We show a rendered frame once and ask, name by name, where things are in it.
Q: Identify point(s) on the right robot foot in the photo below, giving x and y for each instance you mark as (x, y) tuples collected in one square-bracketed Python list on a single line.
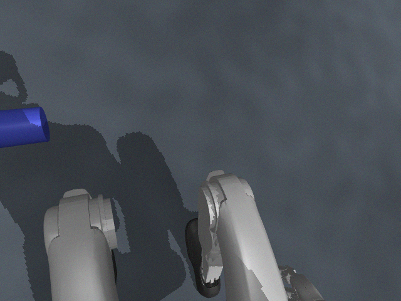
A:
[(194, 251)]

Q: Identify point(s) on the bottle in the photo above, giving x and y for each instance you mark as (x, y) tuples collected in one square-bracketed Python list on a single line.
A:
[(23, 126)]

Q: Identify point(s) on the right robot hand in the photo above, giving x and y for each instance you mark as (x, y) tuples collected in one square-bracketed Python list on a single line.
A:
[(302, 289)]

